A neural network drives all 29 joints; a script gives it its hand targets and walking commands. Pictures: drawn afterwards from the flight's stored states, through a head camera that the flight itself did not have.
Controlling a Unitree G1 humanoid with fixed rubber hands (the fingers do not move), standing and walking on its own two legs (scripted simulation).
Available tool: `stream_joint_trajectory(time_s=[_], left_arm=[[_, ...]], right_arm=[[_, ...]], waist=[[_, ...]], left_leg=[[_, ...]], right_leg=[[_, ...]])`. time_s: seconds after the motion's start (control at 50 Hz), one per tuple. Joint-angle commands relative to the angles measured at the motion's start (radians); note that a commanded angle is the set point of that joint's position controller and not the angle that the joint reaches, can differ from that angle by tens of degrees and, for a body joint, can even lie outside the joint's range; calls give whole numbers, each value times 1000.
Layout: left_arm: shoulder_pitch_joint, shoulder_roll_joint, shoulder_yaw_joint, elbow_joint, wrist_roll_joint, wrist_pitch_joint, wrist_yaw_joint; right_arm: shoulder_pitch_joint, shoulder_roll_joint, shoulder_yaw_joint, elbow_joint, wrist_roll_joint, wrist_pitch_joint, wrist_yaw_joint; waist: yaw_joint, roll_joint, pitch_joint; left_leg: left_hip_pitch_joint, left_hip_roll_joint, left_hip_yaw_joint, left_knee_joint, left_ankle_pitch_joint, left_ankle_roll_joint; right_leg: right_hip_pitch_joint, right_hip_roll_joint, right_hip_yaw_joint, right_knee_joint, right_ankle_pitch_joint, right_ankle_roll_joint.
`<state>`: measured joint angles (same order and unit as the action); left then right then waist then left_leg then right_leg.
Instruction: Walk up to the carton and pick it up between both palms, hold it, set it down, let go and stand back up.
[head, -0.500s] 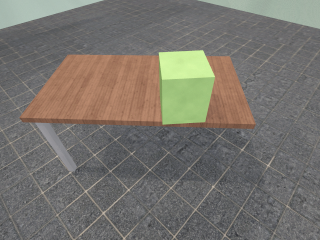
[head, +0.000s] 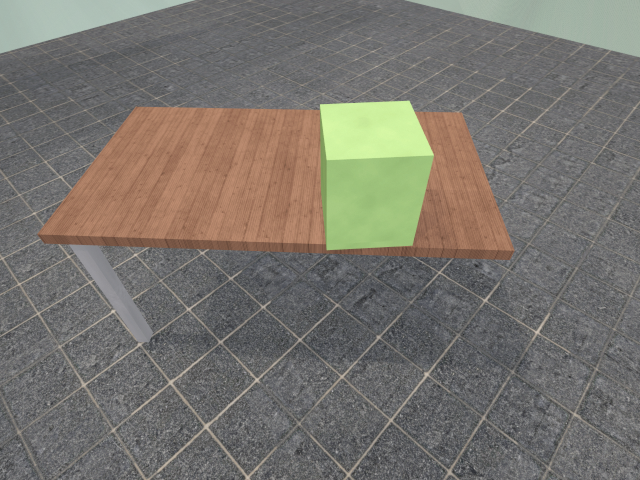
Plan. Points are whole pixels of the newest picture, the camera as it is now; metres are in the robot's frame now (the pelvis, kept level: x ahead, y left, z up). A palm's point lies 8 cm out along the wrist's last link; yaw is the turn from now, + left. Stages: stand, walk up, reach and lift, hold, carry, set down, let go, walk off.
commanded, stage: stand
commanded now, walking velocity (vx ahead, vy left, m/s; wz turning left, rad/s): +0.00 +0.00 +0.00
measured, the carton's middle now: (367, 176) +0.76 -0.06 -0.08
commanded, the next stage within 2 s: walk up in 0.50 s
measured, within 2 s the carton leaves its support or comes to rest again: neither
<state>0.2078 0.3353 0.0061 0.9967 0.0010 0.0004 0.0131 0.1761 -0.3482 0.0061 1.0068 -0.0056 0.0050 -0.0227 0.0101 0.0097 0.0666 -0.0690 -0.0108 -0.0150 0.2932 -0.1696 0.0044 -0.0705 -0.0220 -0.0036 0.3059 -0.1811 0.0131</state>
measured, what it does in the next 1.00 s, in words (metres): lifts its right foot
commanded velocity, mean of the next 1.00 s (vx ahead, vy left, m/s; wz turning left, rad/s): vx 0.00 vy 0.00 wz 0.00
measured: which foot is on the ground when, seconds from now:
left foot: down 0.00-1.00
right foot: down 0.00-0.74, up 0.76-1.00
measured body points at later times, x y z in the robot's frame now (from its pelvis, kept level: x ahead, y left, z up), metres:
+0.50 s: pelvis +0.01 +0.00 +0.00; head +0.01 +0.00 +0.45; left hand +0.07 +0.30 -0.13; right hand +0.07 -0.29 -0.13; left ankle +0.00 +0.12 -0.75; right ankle -0.01 -0.13 -0.75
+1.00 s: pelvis +0.05 -0.06 -0.01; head +0.06 -0.07 +0.44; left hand +0.15 +0.27 -0.11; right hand +0.07 -0.39 -0.12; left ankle +0.00 +0.11 -0.75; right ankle +0.13 -0.19 -0.74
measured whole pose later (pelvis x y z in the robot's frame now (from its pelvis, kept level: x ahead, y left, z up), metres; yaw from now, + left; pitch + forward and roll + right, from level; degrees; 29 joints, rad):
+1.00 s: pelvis +0.05 -0.06 -0.01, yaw -2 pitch -3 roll +2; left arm 0.31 0.41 0.09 0.80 0.04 0.01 -0.06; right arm 0.40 -0.40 -0.11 0.79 -0.06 -0.03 -0.01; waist -0.04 -0.01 0.06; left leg -0.02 0.04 0.00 0.39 -0.33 0.03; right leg -0.36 -0.07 0.01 0.63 -0.32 -0.03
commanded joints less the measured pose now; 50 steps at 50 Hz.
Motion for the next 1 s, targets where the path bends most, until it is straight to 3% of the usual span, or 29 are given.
stream_joint_trajectory(time_s=[0.0,0.1,0.14,0.24,0.26,0.3,0.32,0.34,0.36,0.4,0.44,0.46,0.5,0.52,0.6,0.64,0.66,0.68,0.7,0.72,0.74,0.76,0.78,0.82,0.86,0.9,0.92,0.96,0.98], left_arm=[[22,146,28,-45,-3,-10,5],[-7,150,27,-49,3,-9,10],[-7,158,27,-45,4,-6,12],[-9,172,32,-48,1,-9,11],[14,184,39,-39,-2,-9,13],[17,149,26,-36,4,-10,10],[22,151,28,-31,0,-8,13],[19,137,24,-39,-4,-8,12],[-13,144,26,-42,0,-10,13],[7,153,29,-36,2,-9,13],[13,150,28,-34,-2,-7,10],[22,130,23,-24,-3,-6,12],[4,140,24,-32,0,-2,14],[-24,165,31,-40,3,-2,15],[24,142,25,-22,-2,-6,16],[26,141,27,-29,0,-9,12],[32,157,26,-23,0,-8,11],[72,198,81,-78,23,-19,1],[36,192,81,-92,28,-19,-8],[-13,173,80,-134,31,-15,-15],[-49,162,80,-170,37,-13,-19],[-36,161,81,-198,36,-16,-25],[-18,174,90,-209,39,-20,-30],[32,184,98,-217,38,-33,-44],[-6,169,99,-247,50,-30,-59],[-7,166,98,-287,42,-22,-68],[18,156,103,-302,41,-14,-72],[234,169,118,-261,28,-4,-70],[342,205,131,-229,24,-6,-60]], right_arm=[[-6,-147,-33,-39,2,-9,-5],[16,-156,-36,-29,-2,-5,-8],[-1,-164,-37,-33,1,-5,-9],[25,-141,-27,-16,1,-8,-9],[-1,-169,-36,-35,-2,-13,-7],[17,-150,-34,-25,3,-17,-12],[6,-151,-34,-28,0,-14,-10],[-7,-175,-41,-41,-1,-13,-10],[-13,-156,-36,-36,0,-13,-13],[11,-128,-30,-22,-1,-15,-11],[43,-148,-33,-20,6,-12,-12],[16,-139,-31,-26,-2,-9,-10],[25,-148,-33,-26,0,-10,-8],[9,-155,-33,-29,-4,-12,-10],[36,-157,-37,-28,2,-14,-8],[40,-156,-35,-21,0,-13,-12],[43,-158,-37,-27,2,-11,-9],[123,-200,-109,-86,-25,-35,-5],[146,-222,-113,-89,-32,-37,2],[173,-237,-127,-101,-33,-38,1],[186,-261,-140,-117,-46,-43,-2],[170,-275,-152,-144,-62,-54,-8],[150,-267,-162,-169,-68,-64,-15],[120,-250,-169,-220,-58,-72,-13],[165,-214,-162,-245,-52,-69,-3],[179,-234,-164,-283,-46,-64,4],[154,-244,-164,-304,-55,-61,6],[41,-253,-165,-353,-57,-54,17],[44,-209,-148,-365,-56,-46,20]], waist=[[5,-28,-38],[-16,-3,-13],[-14,-35,-32],[-15,10,-28],[-5,-23,-37],[-4,10,-40],[-1,-33,-33],[4,6,-46],[-5,-25,-33],[-2,14,-67],[-12,-10,-33],[4,-27,-34],[-13,-43,-15],[-8,2,-25],[-10,-20,-33],[3,2,-29],[-10,-34,-29],[-26,-23,-94],[-53,42,-31],[-74,109,37],[-88,144,85],[-75,116,113],[-59,86,128],[-39,100,84],[-67,72,47],[-71,129,35],[-46,131,37],[81,146,9],[120,66,-33]], left_leg=[[17,118,-95,-30,118,40],[20,113,-97,-32,130,34],[42,118,-100,-29,133,36],[12,117,-98,-36,130,35],[-1,114,-106,-41,120,39],[41,117,-102,-33,151,34],[15,120,-102,-33,152,40],[11,119,-97,-35,147,40],[21,117,-98,-32,148,35],[35,116,-103,-40,154,37],[32,117,-100,-43,145,33],[18,115,-95,-37,161,36],[19,116,-102,-39,149,38],[11,112,-97,-36,161,38],[25,109,-93,-38,156,34],[18,111,-100,-28,162,32],[30,110,-95,-36,137,32],[11,97,-76,7,-356,65],[31,138,-170,-47,-532,102],[37,233,-296,-154,-636,153],[-12,345,-423,-222,-636,218],[-11,400,-478,-225,-594,264],[22,414,-463,-208,-531,271],[126,339,-291,-156,-368,235],[106,275,-213,-121,-302,220],[-14,244,-170,-112,-339,196],[-103,250,-164,-112,-390,197],[-322,205,-67,37,-470,155],[-414,151,-25,204,-475,120]], right_leg=[[-34,-100,97,-51,96,-42],[-56,-98,94,-58,97,-41],[-52,-95,87,-61,118,-37],[-18,-106,97,-56,116,-40],[-9,-97,93,-52,118,-38],[-25,-103,91,-49,120,-42],[-11,-100,84,-43,115,-37],[-1,-102,93,-41,121,-40],[-29,-103,94,-47,115,-45],[-2,-95,81,-32,115,-38],[-35,-93,84,-36,101,-36],[-18,-93,79,-34,108,-35],[-30,-97,81,-44,115,-36],[-20,-97,86,-45,116,-34],[-11,-101,87,-44,135,-42],[-3,-101,85,-47,126,-35],[-21,-101,85,-54,121,-34],[-50,-24,45,68,-306,-70],[-223,-12,42,161,-406,-72],[-355,29,-25,306,-365,-49],[-432,-4,-5,475,-330,-35],[-495,-43,75,539,-319,-50],[-537,-79,113,552,-316,-56],[-565,-76,91,504,-270,-46],[-490,-49,33,419,-237,-28],[-369,-41,13,364,-190,-27],[-278,-52,8,354,-177,-31],[27,-30,-39,294,-37,-50],[168,-6,-32,295,-41,-45]])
